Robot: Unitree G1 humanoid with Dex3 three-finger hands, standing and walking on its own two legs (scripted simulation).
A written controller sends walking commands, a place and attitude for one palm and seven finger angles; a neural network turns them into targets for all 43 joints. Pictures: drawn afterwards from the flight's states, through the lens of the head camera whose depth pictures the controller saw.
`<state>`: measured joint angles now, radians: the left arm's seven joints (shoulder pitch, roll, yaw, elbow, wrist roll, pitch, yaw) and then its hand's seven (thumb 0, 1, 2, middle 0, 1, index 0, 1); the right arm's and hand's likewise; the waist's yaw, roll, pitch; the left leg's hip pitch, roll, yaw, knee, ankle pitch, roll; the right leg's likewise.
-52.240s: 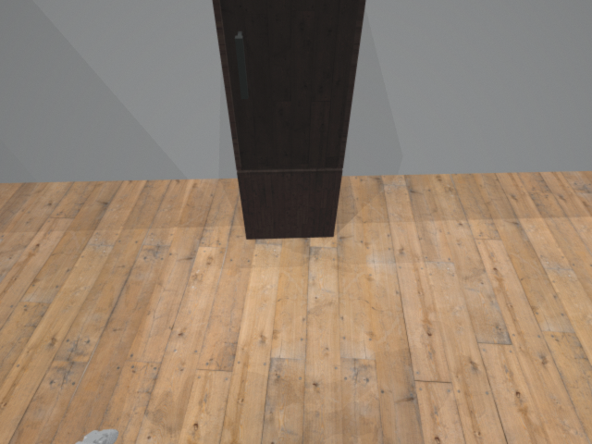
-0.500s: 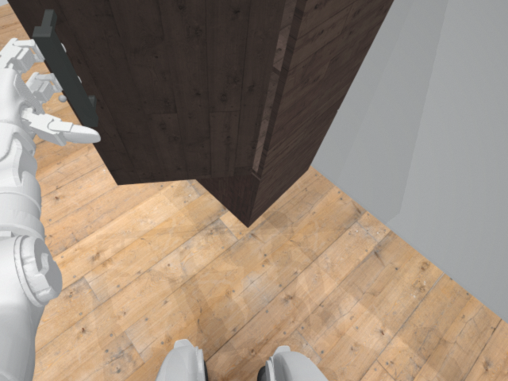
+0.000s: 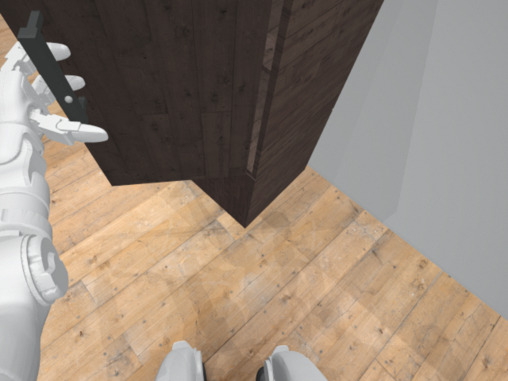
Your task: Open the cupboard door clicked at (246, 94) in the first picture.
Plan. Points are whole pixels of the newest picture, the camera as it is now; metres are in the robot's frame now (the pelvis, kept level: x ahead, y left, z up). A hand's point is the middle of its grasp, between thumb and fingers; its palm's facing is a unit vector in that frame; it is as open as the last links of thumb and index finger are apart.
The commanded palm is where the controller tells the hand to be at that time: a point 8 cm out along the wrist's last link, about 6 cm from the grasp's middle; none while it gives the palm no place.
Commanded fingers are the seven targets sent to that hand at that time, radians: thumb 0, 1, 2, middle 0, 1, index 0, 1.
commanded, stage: slide the fingers in behind the handle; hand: left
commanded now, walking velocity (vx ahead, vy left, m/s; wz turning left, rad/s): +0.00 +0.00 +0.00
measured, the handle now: (60, 76) +0.56 +0.25 +0.10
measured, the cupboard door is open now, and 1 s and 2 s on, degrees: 51 51 88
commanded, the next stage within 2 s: close the thumb around the handle in 0.22 s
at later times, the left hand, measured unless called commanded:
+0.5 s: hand (64, 101) +0.51 +0.24 +0.10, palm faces +0.08 -1.00 +0.01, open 13.1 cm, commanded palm +0.49 +0.27 +0.09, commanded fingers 0.00 0.06 0.54 -0.34 -1.26 -0.34 -1.26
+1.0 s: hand (73, 101) +0.51 +0.22 +0.10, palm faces +0.07 -1.00 +0.00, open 5.5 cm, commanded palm +0.48 +0.27 +0.09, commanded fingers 0.00 0.90 0.90 -0.40 -1.35 -0.40 -1.35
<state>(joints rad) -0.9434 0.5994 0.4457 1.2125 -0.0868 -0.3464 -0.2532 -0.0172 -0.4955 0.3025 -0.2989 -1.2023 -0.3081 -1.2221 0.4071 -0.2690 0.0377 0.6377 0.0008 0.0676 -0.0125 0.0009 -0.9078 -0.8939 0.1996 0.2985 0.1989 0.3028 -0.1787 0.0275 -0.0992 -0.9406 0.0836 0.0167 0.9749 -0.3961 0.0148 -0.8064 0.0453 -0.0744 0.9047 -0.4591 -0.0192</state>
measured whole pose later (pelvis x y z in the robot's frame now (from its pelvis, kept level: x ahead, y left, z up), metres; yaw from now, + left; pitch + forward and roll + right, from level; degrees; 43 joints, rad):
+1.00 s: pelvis +0.00 +0.01 +0.00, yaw +0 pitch +20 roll -4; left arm -0.91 0.55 0.43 1.18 -0.09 -0.36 -0.24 0.00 0.74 0.84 -0.38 -1.34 -0.38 -1.34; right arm 0.41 -0.27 0.03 0.64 0.00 0.07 -0.01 0.00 -0.91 -0.89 0.20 0.30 0.20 0.30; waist -0.17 0.03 -0.11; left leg -0.92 0.08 0.03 0.97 -0.40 0.03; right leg -0.79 0.04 -0.06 0.90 -0.46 -0.01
